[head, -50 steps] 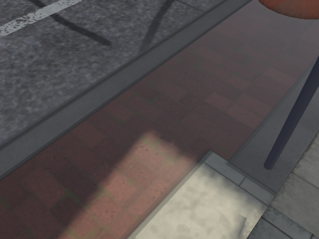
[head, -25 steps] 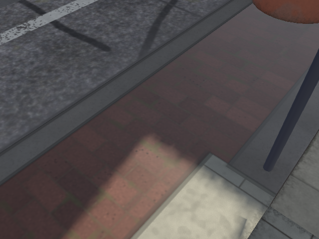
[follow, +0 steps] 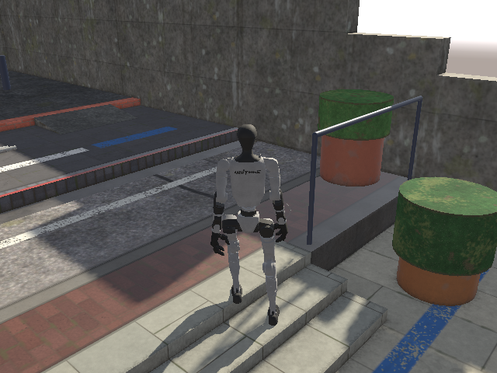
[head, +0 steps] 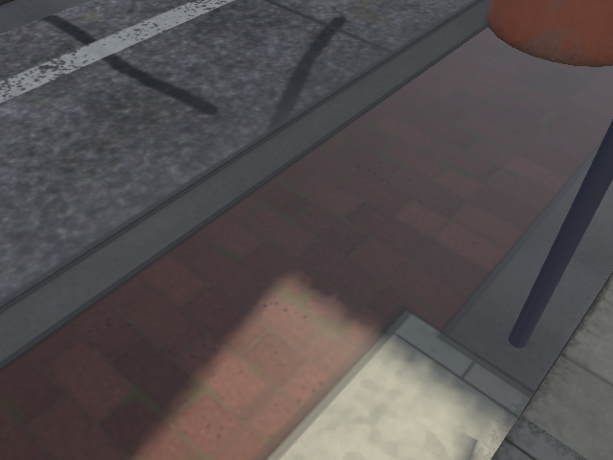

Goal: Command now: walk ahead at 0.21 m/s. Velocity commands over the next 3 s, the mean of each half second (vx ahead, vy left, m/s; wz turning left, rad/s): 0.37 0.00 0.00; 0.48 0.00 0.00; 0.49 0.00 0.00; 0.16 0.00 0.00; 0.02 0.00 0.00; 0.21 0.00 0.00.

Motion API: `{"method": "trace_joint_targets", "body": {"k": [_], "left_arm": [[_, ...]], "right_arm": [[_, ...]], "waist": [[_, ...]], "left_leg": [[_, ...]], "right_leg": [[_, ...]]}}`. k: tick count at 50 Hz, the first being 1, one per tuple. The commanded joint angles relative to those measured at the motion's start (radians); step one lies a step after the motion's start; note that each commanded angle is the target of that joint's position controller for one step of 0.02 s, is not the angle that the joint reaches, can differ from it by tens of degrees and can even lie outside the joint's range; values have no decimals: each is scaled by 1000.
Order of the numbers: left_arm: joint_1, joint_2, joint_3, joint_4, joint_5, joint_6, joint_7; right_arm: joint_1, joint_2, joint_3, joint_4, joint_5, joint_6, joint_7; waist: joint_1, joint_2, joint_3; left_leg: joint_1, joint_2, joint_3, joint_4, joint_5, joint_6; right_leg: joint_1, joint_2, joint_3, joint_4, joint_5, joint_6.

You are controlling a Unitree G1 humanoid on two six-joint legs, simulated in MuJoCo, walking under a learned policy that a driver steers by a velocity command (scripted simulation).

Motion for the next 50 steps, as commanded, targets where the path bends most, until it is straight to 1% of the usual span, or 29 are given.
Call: {"method": "trace_joint_targets", "body": {"k": [1,3,4,6,8,10,17,21,22,24,25,26,27,28,29,30,32,33,34,36,37,38,39,40,41,42,44,49,50], "left_arm": [[-10,173,43,-32,-3,-14,14],[-116,146,43,-86,-10,-20,9],[-128,96,26,-120,-19,-8,6],[-156,52,19,-176,-2,4,-13],[-177,39,29,-219,16,-27,-46],[-118,56,41,-189,20,-54,-53],[-212,49,45,-225,-15,-51,-36],[127,8,51,-53,-39,-51,-19],[197,8,45,-22,-1,-63,-17],[177,52,28,-21,42,-94,-24],[149,101,27,-48,64,-107,-43],[123,227,69,-80,71,-122,-38],[-17,287,97,-100,2,-152,-14],[-16,140,59,-56,-5,-182,-4],[-63,63,14,-40,68,-192,-89],[-150,71,32,-66,96,-191,-118],[-236,102,39,-126,18,-195,-102],[-121,171,45,-121,28,-189,-100],[-102,257,63,-141,39,-177,-97],[-157,362,77,-227,65,-170,-121],[-85,273,61,-230,73,-181,-125],[149,116,5,-220,131,-188,-167],[-75,187,46,-271,6,-162,-158],[-161,96,31,-304,-8,-164,-143],[-249,85,20,-347,13,-171,-118],[-284,84,16,-378,58,-160,-99],[-261,48,-3,-384,46,-115,-104],[-423,152,6,-440,14,-142,-121],[-473,78,-25,-496,-58,-132,-80]], "right_arm": [[45,4,2,-51,-3,-19,39],[87,-12,2,-50,-2,-29,42],[107,-68,-13,-31,-3,-29,34],[260,-164,-37,9,-8,-29,12],[157,-156,-31,1,-11,-61,-8],[103,-139,-38,15,-27,-94,-13],[125,-112,-41,57,-35,-116,-11],[10,-110,-39,-1,-31,-86,-14],[-61,-80,-35,-47,-23,-93,3],[-138,70,10,-161,23,-128,33],[6,45,11,-167,33,-151,46],[41,-17,7,-216,34,-147,35],[-168,-86,12,-349,0,-101,16],[-441,-115,-2,-394,-41,-79,5],[-345,-146,24,-398,-31,-87,80],[-208,-94,22,-383,-17,-85,107],[-271,-68,46,-431,-50,-61,148],[-392,-15,76,-484,-41,-54,155],[-396,-12,85,-485,-10,-47,165],[-157,-144,57,-362,42,-64,163],[94,-258,20,-284,17,-80,147],[478,-336,14,-180,9,-82,128],[734,-407,-21,-101,-55,-67,123],[674,-388,-25,-26,-53,-106,121],[432,-298,-2,-36,-27,-127,124],[279,-184,32,-31,-25,-133,126],[34,-25,71,-35,-29,-131,138],[-68,-110,55,-37,-67,-198,78],[41,-130,48,8,77,-172,57]], "waist": [[-77,-194,158],[-111,-90,178],[-104,123,220],[-162,446,167],[-61,227,189],[6,95,107],[21,119,56],[168,-39,1],[200,-147,30],[133,-48,39],[37,-15,-27],[-6,-105,-40],[-11,-324,174],[29,-72,323],[48,266,261],[-53,184,214],[-76,139,91],[-35,-42,65],[-54,-94,73],[-114,-93,-39],[-161,20,-206],[-165,339,-614],[-327,272,-411],[-249,231,-115],[-149,213,1],[-57,168,-51],[95,47,-33],[78,48,-35],[90,23,100]], "left_leg": [[43,38,-29,86,-22,-5],[200,11,-52,-185,-128,22],[175,39,-163,-401,-274,48],[203,235,-760,-893,-525,145],[143,287,-901,-902,-383,143],[126,240,-696,-762,-114,138],[245,188,-441,-605,114,144],[51,18,-191,-151,173,118],[-150,-43,-158,171,-33,110],[-555,-90,-207,845,33,95],[-601,-67,-186,945,43,85],[-695,1,-215,1016,24,33],[-900,188,-308,916,-118,-35],[-1065,168,-309,1010,-240,-43],[-997,136,-398,948,-25,70],[-827,135,-304,780,60,139],[-203,157,-121,125,6,151],[162,75,-18,189,-76,49],[171,28,15,150,-1,20],[262,-52,48,-150,335,34],[662,-3,-124,-174,656,120],[1243,307,-828,-422,873,400],[1045,369,-1147,-698,780,392],[804,342,-960,-696,462,278],[567,308,-792,-661,342,238],[460,284,-674,-670,328,222],[212,270,-533,-763,289,165],[153,114,-185,-930,490,67],[161,127,-178,-997,579,54]], "right_leg": [[-248,-205,204,-252,-534,-153],[-350,-133,103,-159,-472,-112],[-399,-16,-4,18,-438,-85],[-478,184,-27,639,-400,-40],[-532,117,140,913,-255,-62],[-434,89,105,883,-173,-58],[-308,123,3,461,-176,-49],[263,159,-156,-125,204,-61],[405,54,-34,-99,224,-113],[444,-102,169,135,589,-184],[446,-187,247,159,874,-249],[481,-373,489,-16,613,-412],[336,-586,841,-273,-25,-494],[298,-462,677,-281,-39,-438],[166,-379,548,-206,189,-413],[39,-260,286,-189,343,-373],[-390,0,26,-263,-61,-302],[-651,-29,81,-363,103,-366],[-534,-86,91,-361,444,-384],[-146,-111,11,-79,1274,-327],[-326,-46,-13,297,1239,-229],[-622,136,49,699,172,-134],[-740,314,220,1225,-58,-135],[-948,264,302,1432,44,-180],[-978,203,269,1515,62,-208],[-948,168,244,1535,37,-251],[-849,87,200,1466,64,-301],[-700,35,84,1021,301,-232],[-696,39,55,807,337,-169]]}}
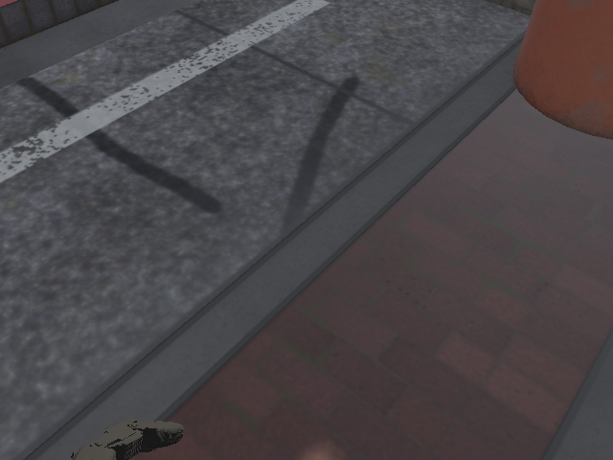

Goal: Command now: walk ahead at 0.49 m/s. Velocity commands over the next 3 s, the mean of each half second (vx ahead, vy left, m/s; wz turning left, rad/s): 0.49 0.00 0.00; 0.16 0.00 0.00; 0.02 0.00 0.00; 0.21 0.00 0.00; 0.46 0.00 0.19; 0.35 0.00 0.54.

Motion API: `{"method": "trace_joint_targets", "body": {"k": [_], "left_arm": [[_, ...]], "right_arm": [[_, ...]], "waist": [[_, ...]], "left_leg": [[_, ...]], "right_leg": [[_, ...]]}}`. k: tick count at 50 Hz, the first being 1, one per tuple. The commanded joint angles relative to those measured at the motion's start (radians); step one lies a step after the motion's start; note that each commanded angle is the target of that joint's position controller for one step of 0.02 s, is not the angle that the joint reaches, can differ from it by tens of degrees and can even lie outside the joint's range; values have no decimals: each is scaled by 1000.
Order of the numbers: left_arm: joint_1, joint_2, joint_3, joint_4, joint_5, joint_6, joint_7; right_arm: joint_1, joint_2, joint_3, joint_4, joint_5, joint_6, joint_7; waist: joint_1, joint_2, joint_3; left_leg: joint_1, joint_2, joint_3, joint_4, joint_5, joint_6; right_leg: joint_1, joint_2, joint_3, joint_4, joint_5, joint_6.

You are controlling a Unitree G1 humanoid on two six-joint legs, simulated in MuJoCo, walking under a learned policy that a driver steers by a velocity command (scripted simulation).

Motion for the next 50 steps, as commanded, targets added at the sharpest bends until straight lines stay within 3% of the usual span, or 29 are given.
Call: {"method": "trace_joint_targets", "body": {"k": [1,2,4,6,8,10,11,12,13,14,15,16,18,20,23,26,29,31,33,34,35,36,37,38,39,41,44,47,50], "left_arm": [[-93,-30,-36,-91,-65,-8,43],[-118,-20,-34,-95,-68,-9,53],[-207,-1,-31,-131,-80,-17,40],[-241,27,-14,-151,-82,-22,27],[-156,78,14,-135,-70,-29,21],[134,129,48,-40,-63,-29,30],[363,195,66,22,-40,-19,46],[372,246,78,36,-15,-21,45],[404,159,74,39,-17,-8,54],[286,113,66,32,-33,-9,63],[204,95,59,25,-40,-16,60],[164,73,52,28,-35,-24,51],[158,29,41,55,-24,-30,39],[180,54,48,80,-34,-35,40],[222,112,64,95,-36,-30,61],[285,144,71,112,-46,-20,74],[339,156,76,135,-55,-5,79],[333,147,77,139,-54,6,85],[304,142,80,131,-50,12,93],[316,122,75,120,-35,8,95],[420,40,49,120,-24,0,92],[529,17,31,154,-42,4,83],[501,104,53,157,-58,16,77],[400,128,64,137,-66,35,83],[322,123,69,121,-56,56,96],[302,97,72,109,-36,91,120],[337,39,60,135,-30,98,135],[322,46,61,147,-30,102,132],[299,51,60,146,1,105,124]], "right_arm": [[-174,-83,-10,-110,115,-33,-56],[-114,-113,-16,-105,104,-28,-67],[-53,-197,-42,-106,88,-22,-80],[-31,-224,-57,-104,76,-10,-79],[-26,-238,-74,-115,63,6,-75],[-79,-234,-85,-157,42,21,-67],[-132,-194,-75,-210,17,10,-62],[61,-15,-28,-207,20,-21,-31],[15,-127,-52,-185,59,-52,-14],[-155,-197,-75,-248,87,-59,-19],[-261,-198,-74,-293,76,-58,-31],[-294,-190,-81,-307,66,-45,-41],[-249,-144,-80,-330,66,-14,-38],[-277,-115,-74,-358,64,5,-44],[-402,-110,-66,-408,40,7,-47],[-525,-96,-57,-430,40,-7,-41],[-593,-119,-63,-452,51,-8,-29],[-597,-149,-76,-461,45,-12,-19],[-492,-187,-96,-420,27,-18,-17],[-399,-237,-111,-394,17,-23,-22],[-306,-267,-110,-388,-13,-20,-29],[-237,-202,-97,-361,14,-4,-24],[-251,-173,-91,-370,34,14,-20],[-334,-161,-88,-383,41,25,-23],[-414,-143,-80,-393,38,31,-27],[-518,-146,-83,-397,21,43,-33],[-519,-140,-88,-374,12,46,-39],[-501,-138,-88,-352,25,54,-49],[-469,-103,-76,-320,41,64,-52]], "waist": [[69,-2,170],[38,4,145],[-14,62,161],[-16,106,141],[35,170,91],[177,220,-36],[249,123,-198],[120,-208,-374],[187,-141,-406],[168,-89,-179],[124,48,-75],[84,100,-7],[17,54,36],[-2,28,83],[19,29,121],[71,12,114],[103,-27,92],[91,-47,76],[39,-39,25],[16,12,-45],[27,175,-196],[12,336,-372],[2,236,-340],[14,155,-226],[31,109,-112],[88,146,-19],[98,186,-31],[96,180,-34],[101,145,38]], "left_leg": [[-209,126,-106,-378,443,95],[-117,125,-95,-398,494,88],[77,176,-117,-404,533,102],[268,219,-115,-332,724,91],[391,249,-113,-192,1087,71],[328,216,-90,129,1235,44],[42,158,-68,452,866,39],[-396,-34,-165,834,-104,-18],[-498,-1,-279,953,-99,1],[-566,59,-228,933,1,3],[-528,102,-185,887,82,2],[-480,129,-166,844,119,-7],[-409,170,-172,781,148,-11],[-445,197,-157,694,169,-22],[-452,201,-117,460,324,-49],[-305,120,-58,162,502,-54],[-285,82,-69,20,555,-46],[-267,74,-86,-46,508,-13],[-111,49,-66,-130,569,27],[77,116,-111,-85,919,59],[454,342,-315,29,1335,202],[591,481,-507,-7,1306,340],[517,436,-542,-62,1006,315],[393,399,-495,-105,768,270],[227,360,-438,-155,630,240],[-54,290,-337,-236,459,186],[-139,229,-228,-260,430,176],[-149,230,-233,-267,201,160],[-229,174,-217,-252,-125,53]], "right_leg": [[262,-24,-91,-453,149,103],[299,-1,-118,-571,168,130],[318,29,-133,-800,125,168],[333,61,-130,-934,115,153],[428,107,-145,-966,58,110],[783,99,-117,-1021,107,37],[1184,-84,64,-892,269,-18],[1587,-356,592,-956,160,-254],[1556,-327,722,-1101,-105,-259],[1373,-277,526,-1146,-108,-196],[1163,-245,412,-1194,-8,-160],[1008,-213,330,-1222,89,-139],[853,-158,239,-1266,92,-119],[784,-142,174,-1300,83,-111],[727,-106,75,-1305,209,-84],[723,-42,-25,-1252,373,-20],[862,-78,9,-1182,330,-2],[940,-109,47,-1105,300,19],[955,-70,41,-974,310,58],[876,-5,2,-825,219,97],[590,73,-24,-539,-194,159],[484,98,35,-314,-650,205],[430,67,87,-238,-665,217],[381,30,67,-223,-605,228],[385,3,45,-271,-550,235],[536,-23,21,-425,-471,238],[685,6,-22,-600,-398,232],[770,15,-32,-753,-268,218],[868,12,-32,-936,-190,171]]}}
Over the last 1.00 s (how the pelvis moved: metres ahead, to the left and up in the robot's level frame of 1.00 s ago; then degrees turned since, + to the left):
0.44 0.09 0.08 0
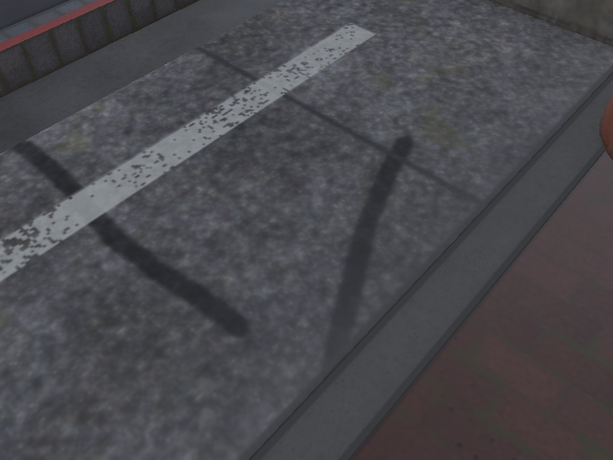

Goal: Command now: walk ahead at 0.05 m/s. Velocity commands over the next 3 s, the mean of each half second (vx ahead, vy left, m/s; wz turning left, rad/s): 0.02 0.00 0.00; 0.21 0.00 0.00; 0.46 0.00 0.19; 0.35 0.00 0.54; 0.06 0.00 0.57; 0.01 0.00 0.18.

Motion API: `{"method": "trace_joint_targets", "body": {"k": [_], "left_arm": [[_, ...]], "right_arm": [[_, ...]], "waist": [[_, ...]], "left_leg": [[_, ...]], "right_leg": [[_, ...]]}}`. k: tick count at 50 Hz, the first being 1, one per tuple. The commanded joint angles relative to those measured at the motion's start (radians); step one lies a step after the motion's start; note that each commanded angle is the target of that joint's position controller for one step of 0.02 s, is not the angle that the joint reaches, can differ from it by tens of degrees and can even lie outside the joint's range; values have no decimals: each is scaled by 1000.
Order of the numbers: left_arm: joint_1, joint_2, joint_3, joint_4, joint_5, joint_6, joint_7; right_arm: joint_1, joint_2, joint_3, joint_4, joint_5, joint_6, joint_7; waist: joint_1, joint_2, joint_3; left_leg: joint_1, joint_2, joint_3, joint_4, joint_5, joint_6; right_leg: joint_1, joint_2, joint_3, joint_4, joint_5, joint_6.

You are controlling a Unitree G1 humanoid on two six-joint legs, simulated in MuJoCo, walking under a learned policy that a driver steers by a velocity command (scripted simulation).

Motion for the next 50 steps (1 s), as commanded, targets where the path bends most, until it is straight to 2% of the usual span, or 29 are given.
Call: {"method": "trace_joint_targets", "body": {"k": [1,2,3,4,5,6,9,14,18,25,30,31,32,33,35,37,38,39,40,41,42,43,44,45,46,47,48,49,50], "left_arm": [[108,94,18,-25,25,2,2],[72,150,34,-12,8,-3,0],[44,97,23,-19,4,-15,-3],[31,72,15,-12,7,-26,-3],[18,73,16,-10,5,-35,-4],[23,69,16,-6,1,-43,-4],[81,67,19,21,-8,-54,1],[106,58,21,45,-11,-54,1],[117,49,21,65,-13,-50,0],[128,34,19,101,-13,-43,2],[134,28,17,125,-12,-41,3],[160,20,16,143,-13,-40,3],[166,37,21,148,-20,-38,3],[158,54,26,141,-26,-39,4],[175,63,27,132,-38,-59,6],[224,93,36,146,-45,-86,1],[236,116,43,151,-47,-95,-3],[218,126,45,149,-48,-102,-7],[192,114,41,140,-48,-107,-12],[154,103,37,129,-48,-109,-18],[92,95,33,106,-49,-110,-22],[31,58,23,67,-52,-120,-21],[19,30,18,37,-51,-138,-19],[-6,57,26,25,-58,-149,-23],[1,56,25,30,-68,-155,-33],[4,46,23,36,-65,-155,-37],[-11,51,28,34,-55,-152,-39],[-16,60,36,31,-47,-145,-40],[-16,54,37,29,-47,-137,-44]], "right_arm": [[-52,-85,-13,-43,9,-9,-6],[-10,-98,-25,-39,18,-7,-10],[-25,-122,-30,-28,7,-7,-15],[-22,-118,-34,-23,6,-7,-17],[-9,-104,-33,-9,6,-4,-21],[-1,-110,-35,1,4,-3,-22],[-5,-89,-34,23,9,-5,-17],[-3,-91,-36,61,13,-6,-13],[3,-97,-36,88,17,1,-17],[-4,-101,-36,122,21,13,-25],[-13,-98,-35,140,22,19,-28],[7,-89,-33,157,23,21,-26],[20,-101,-39,166,32,23,-26],[20,-112,-43,167,39,21,-26],[-7,-106,-42,153,46,-3,-24],[-42,-79,-39,137,48,-40,-12],[-54,-63,-36,130,50,-56,-4],[-51,-57,-34,126,52,-68,5],[-25,-59,-35,133,53,-76,11],[44,-62,-38,157,55,-81,15],[152,-83,-47,196,55,-83,17],[273,-159,-72,232,55,-88,18],[414,-262,-97,255,47,-90,26],[385,-189,-65,248,24,-98,31],[324,-146,-48,228,21,-103,32],[284,-131,-39,211,20,-104,34],[256,-119,-29,203,23,-101,35],[246,-100,-18,201,21,-95,34],[256,-90,-12,203,21,-87,29]], "waist": [[38,70,-34],[-21,-94,13],[-11,-110,38],[-21,-128,42],[-28,-120,47],[-21,-96,49],[-1,-16,29],[7,23,-17],[7,32,-29],[5,21,-11],[3,17,5],[5,15,-12],[3,1,10],[1,-13,52],[17,-20,136],[34,-88,161],[34,-142,163],[22,-165,175],[2,-152,171],[-36,-134,151],[-86,-95,122],[-128,81,98],[-167,333,26],[-133,251,23],[-93,162,51],[-68,97,46],[-49,58,63],[-33,68,60],[-26,84,62]], "left_leg": [[-86,138,-174,-158,-432,16],[12,63,-75,-125,-333,-13],[104,56,-61,-68,-243,-26],[149,55,-55,-46,-189,-22],[170,61,-57,-39,-161,-14],[163,62,-60,-38,-149,-6],[149,71,-72,-47,-111,11],[190,77,-71,-16,33,13],[209,82,-72,1,89,18],[215,84,-71,7,97,17],[217,83,-69,0,77,13],[223,70,-56,-3,-51,14],[201,47,-36,10,-266,20],[152,37,-32,13,-440,26],[56,45,-47,28,-542,39],[-28,33,-8,131,-414,30],[-60,20,23,200,-324,28],[-63,30,17,213,-285,41],[-20,36,13,180,-280,54],[84,31,14,117,-277,65],[228,40,-21,45,-268,80],[372,138,-237,-87,-318,142],[569,350,-659,-260,-269,273],[597,424,-780,-295,-196,294],[583,411,-686,-264,-154,263],[561,379,-575,-262,-122,234],[516,350,-475,-279,-47,205],[468,315,-391,-300,-1,177],[441,287,-334,-322,22,162]], "right_leg": [[184,-52,49,-181,7,-62],[10,-49,65,-219,-218,-91],[-79,-37,67,-275,-299,-84],[-103,-37,67,-296,-299,-65],[-106,-28,56,-289,-254,-47],[-85,-22,46,-271,-216,-38],[-12,-5,22,-216,-103,-37],[42,8,3,-172,31,-42],[63,18,-10,-153,94,-39],[72,27,-20,-153,117,-37],[72,30,-24,-163,103,-34],[80,37,-31,-176,-9,-41],[60,42,-27,-183,-173,-61],[31,30,-5,-200,-318,-86],[5,-17,71,-248,-467,-131],[66,-110,215,-318,-487,-186],[102,-174,310,-366,-484,-220],[102,-216,366,-377,-444,-242],[85,-215,353,-355,-376,-236],[45,-181,293,-305,-299,-209],[-31,-116,194,-207,-177,-166],[-171,15,14,67,3,-91],[-366,111,-71,437,-63,-32],[-502,88,40,629,-233,-52],[-558,40,67,711,-178,-84],[-568,2,57,711,-92,-104],[-555,-33,46,654,-20,-107],[-498,-57,31,592,28,-104],[-460,-62,13,535,53,-92]]}}
Over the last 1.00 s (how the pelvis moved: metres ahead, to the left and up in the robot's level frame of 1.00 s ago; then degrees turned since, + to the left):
0.49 0.04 0.00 0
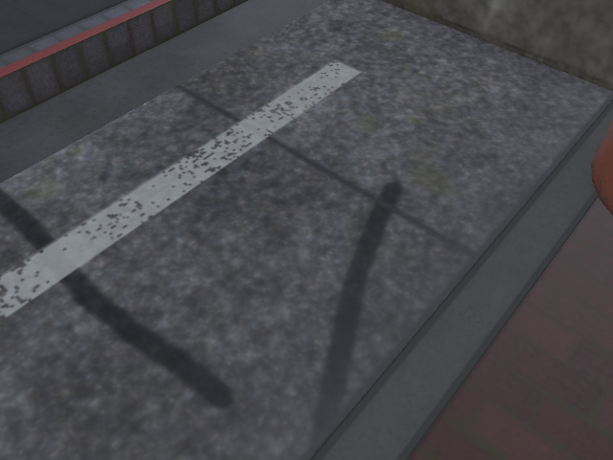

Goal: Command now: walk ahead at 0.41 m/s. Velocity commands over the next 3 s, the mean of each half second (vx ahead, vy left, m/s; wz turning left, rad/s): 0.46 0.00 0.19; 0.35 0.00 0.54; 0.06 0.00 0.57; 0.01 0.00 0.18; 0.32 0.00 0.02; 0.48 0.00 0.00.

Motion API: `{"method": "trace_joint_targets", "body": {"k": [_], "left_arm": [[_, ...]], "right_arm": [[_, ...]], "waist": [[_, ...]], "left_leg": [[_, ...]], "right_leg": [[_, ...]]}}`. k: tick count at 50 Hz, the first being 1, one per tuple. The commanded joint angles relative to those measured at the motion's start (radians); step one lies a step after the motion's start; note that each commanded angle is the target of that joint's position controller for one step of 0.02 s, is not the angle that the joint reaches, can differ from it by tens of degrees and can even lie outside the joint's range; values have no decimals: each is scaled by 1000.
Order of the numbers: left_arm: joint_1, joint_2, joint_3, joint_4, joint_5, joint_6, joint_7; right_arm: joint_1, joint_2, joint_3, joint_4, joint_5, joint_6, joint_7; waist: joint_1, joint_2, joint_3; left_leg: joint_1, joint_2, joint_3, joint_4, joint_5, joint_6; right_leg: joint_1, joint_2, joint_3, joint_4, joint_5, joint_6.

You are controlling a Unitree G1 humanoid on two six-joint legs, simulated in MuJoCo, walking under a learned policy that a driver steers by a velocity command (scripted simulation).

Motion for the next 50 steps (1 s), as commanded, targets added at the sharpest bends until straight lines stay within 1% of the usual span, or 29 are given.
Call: {"method": "trace_joint_targets", "body": {"k": [1,5,7,10,12,13,14,15,16,17,18,19,20,21,22,24,28,34,37,39,41,42,43,44,45,46,47,48,50], "left_arm": [[-93,46,12,-91,8,-5,-11],[-265,1,-14,-149,14,5,-20],[-318,19,-16,-164,7,7,-29],[-379,54,-14,-193,3,5,-42],[-331,95,0,-191,7,-5,-46],[-245,126,17,-170,9,-8,-43],[-66,173,43,-118,7,-8,-35],[133,257,66,-85,21,-5,-21],[176,313,67,-66,40,-3,-30],[142,211,43,-74,38,-6,-32],[39,157,24,-88,30,-12,-30],[-50,124,11,-100,31,-17,-32],[-98,95,4,-97,38,-22,-37],[-118,72,0,-85,55,-27,-38],[-118,60,0,-72,55,-29,-38],[-99,78,5,-49,48,-30,-29],[-53,110,12,-26,65,-28,-3],[45,168,24,-7,44,-14,17],[39,181,29,-15,30,14,25],[26,214,37,-25,15,31,31],[-9,239,44,-42,9,56,36],[-6,233,41,-53,11,55,34],[20,106,5,-98,74,42,27],[108,94,-12,-132,53,13,10],[2,162,5,-138,22,-3,-1],[-64,159,3,-165,7,-5,0],[-70,154,5,-147,24,5,16],[-73,175,15,-151,38,22,28],[-54,173,24,-167,43,51,35]], "right_arm": [[39,-86,5,-29,-4,5,-11],[43,-154,-2,-48,-6,16,-38],[70,-182,-10,-46,3,15,-39],[97,-175,-16,-34,20,18,-36],[76,-195,-25,-42,17,26,-35],[56,-202,-28,-51,15,29,-35],[37,-184,-22,-64,8,33,-32],[30,-140,-5,-99,-12,33,-28],[171,13,30,-104,12,15,-25],[115,-108,-1,-94,43,1,-23],[10,-159,-18,-134,55,-2,-26],[-36,-154,-21,-146,44,2,-36],[-46,-142,-31,-148,27,12,-42],[-14,-122,-35,-140,21,31,-40],[-3,-102,-36,-141,26,45,-38],[-34,-85,-39,-167,35,63,-38],[-143,-97,-46,-219,20,74,-26],[-360,-70,-22,-311,9,65,15],[-413,-78,-21,-360,5,63,32],[-375,-106,-35,-383,4,66,38],[-168,-170,-69,-349,10,61,41],[-47,-244,-101,-321,7,59,23],[-25,-351,-116,-309,-3,66,-4],[-43,-394,-115,-364,-26,64,3],[-28,-329,-99,-382,-27,72,5],[-95,-271,-86,-392,-9,71,2],[-168,-235,-77,-404,12,70,-2],[-208,-208,-70,-415,16,73,-7],[-229,-209,-69,-429,-9,73,-10]], "waist": [[5,90,82],[-19,96,117],[-31,116,118],[-28,109,153],[22,118,120],[75,123,62],[157,114,-46],[221,6,-213],[140,-291,-390],[159,-206,-321],[138,-151,-161],[102,-73,-91],[71,-56,-45],[37,-85,-33],[25,-89,-20],[10,-65,21],[16,-30,59],[85,19,117],[92,-6,140],[60,-55,80],[-51,-82,-41],[-111,-31,-111],[-32,218,-194],[19,255,-440],[-50,74,-452],[-29,46,-322],[12,-34,-211],[40,-14,-161],[77,39,-131]], "left_leg": [[158,256,-281,-289,254,156],[39,213,-152,-335,300,141],[24,225,-135,-347,275,140],[80,273,-158,-321,286,134],[116,287,-166,-237,443,117],[110,264,-145,-130,608,98],[38,211,-108,71,691,70],[-180,135,-62,408,432,30],[-478,-23,-76,753,-213,-16],[-565,20,-185,891,-219,-4],[-627,73,-154,920,-124,15],[-584,124,-135,890,-24,20],[-533,153,-136,840,35,23],[-466,180,-149,802,73,27],[-437,185,-145,777,84,29],[-474,186,-143,744,107,28],[-605,173,-172,597,276,3],[-603,156,-63,309,403,12],[-572,121,14,207,336,19],[-457,58,72,185,245,38],[-209,-29,103,103,226,83],[21,-32,46,-2,422,123],[310,199,-254,103,939,187],[562,439,-750,26,959,451],[515,391,-659,-35,890,398],[390,339,-517,-52,782,344],[228,284,-431,-80,695,290],[97,255,-394,-106,654,273],[-55,214,-354,-132,650,260]], "right_leg": [[-294,-84,20,-108,108,10],[-168,-47,-41,-452,261,52],[-96,-26,-61,-544,301,53],[-76,-26,-32,-635,302,25],[24,1,-36,-678,259,1],[154,29,-53,-686,237,-15],[394,39,-56,-677,225,-42],[717,-161,160,-669,147,-99],[962,-406,646,-854,-81,-240],[867,-386,725,-961,-200,-217],[719,-360,550,-967,-180,-161],[563,-325,413,-986,-60,-133],[446,-283,300,-1014,33,-111],[377,-252,206,-1037,73,-94],[342,-234,152,-1060,100,-91],[311,-231,75,-1093,175,-100],[352,-239,-29,-1107,251,-108],[447,-249,-165,-1113,310,-89],[523,-251,-237,-1006,582,-64],[561,-253,-254,-880,893,-43],[551,-221,-266,-589,1063,-11],[428,-169,-272,-351,876,48],[101,-63,-249,-13,-74,106],[-148,102,-29,294,-428,143],[-189,47,98,313,-339,119],[-232,12,84,243,-232,101],[-208,-34,77,161,-155,108],[-156,-53,81,97,-114,112],[-63,-52,74,26,-86,113]]}}
Over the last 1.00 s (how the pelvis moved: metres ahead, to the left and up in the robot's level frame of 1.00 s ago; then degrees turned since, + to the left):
0.14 0.00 0.01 0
